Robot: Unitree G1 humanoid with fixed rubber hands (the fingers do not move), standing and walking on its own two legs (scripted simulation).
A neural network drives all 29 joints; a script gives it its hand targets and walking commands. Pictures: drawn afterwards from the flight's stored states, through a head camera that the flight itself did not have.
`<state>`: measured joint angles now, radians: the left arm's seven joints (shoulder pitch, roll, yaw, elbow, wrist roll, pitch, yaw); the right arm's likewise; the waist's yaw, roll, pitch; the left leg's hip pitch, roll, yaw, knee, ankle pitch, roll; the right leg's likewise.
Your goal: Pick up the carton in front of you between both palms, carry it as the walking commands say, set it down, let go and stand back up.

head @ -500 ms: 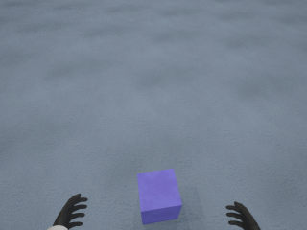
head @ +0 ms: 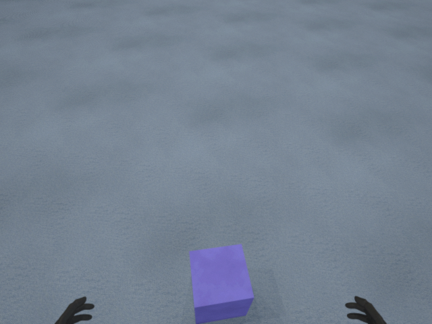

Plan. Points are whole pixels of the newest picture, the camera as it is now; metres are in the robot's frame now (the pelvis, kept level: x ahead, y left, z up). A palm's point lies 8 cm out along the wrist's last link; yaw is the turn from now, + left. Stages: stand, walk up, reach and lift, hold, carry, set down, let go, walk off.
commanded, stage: stand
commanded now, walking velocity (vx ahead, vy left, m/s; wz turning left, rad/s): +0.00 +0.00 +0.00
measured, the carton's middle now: (218, 284) +0.42 -0.02 -0.65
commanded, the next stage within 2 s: none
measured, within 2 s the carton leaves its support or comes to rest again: neither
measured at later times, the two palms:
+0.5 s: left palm out of the picture +0.09 +0.30 -0.09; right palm out of the picture +0.10 -0.30 -0.08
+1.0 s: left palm out of the picture +0.06 +0.31 -0.10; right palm out of the picture +0.07 -0.31 -0.09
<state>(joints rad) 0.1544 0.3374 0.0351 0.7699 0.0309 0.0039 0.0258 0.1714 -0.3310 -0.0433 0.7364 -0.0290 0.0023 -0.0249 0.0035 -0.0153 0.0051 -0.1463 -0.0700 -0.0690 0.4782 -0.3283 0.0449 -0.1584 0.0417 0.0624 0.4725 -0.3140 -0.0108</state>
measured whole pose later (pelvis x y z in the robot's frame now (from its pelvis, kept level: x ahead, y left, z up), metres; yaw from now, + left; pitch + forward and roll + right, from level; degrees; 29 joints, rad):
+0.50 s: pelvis -0.02 +0.00 +0.01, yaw +0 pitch -2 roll +0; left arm 0.14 0.36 0.03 0.89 0.02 -0.01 0.02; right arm 0.15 -0.36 -0.03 0.88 -0.03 -0.01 -0.02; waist 0.00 -0.02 0.01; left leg -0.10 -0.07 -0.07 0.39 -0.26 0.04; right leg -0.11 0.03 0.06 0.40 -0.25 -0.01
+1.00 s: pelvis -0.04 +0.00 +0.01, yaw +0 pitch -3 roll +0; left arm 0.13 0.38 0.02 0.99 0.02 -0.01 0.01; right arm 0.13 -0.38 -0.02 0.98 -0.02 -0.02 -0.02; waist 0.01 -0.01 0.03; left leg -0.09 -0.07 -0.08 0.35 -0.21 0.04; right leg -0.10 0.03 0.06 0.34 -0.20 -0.01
